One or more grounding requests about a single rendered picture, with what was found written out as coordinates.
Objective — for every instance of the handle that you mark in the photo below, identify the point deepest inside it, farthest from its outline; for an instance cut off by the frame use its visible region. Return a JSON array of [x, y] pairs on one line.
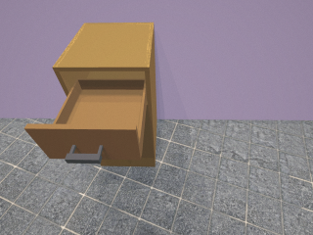
[[78, 158]]

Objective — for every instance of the drawer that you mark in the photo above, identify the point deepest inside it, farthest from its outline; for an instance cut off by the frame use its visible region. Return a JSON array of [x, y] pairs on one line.
[[108, 112]]

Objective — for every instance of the cabinet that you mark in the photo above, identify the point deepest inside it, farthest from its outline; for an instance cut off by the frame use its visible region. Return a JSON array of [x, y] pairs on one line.
[[115, 51]]

